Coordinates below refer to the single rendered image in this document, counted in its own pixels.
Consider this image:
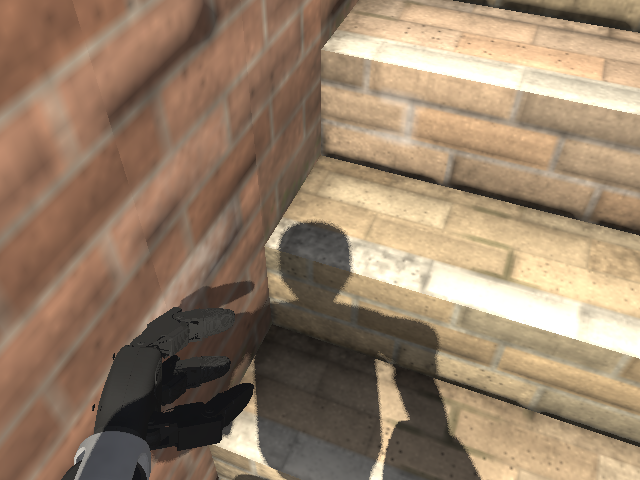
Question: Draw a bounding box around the left robot hand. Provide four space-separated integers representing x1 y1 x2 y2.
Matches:
92 307 254 451

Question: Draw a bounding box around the robot left forearm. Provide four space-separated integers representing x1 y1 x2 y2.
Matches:
61 431 151 480

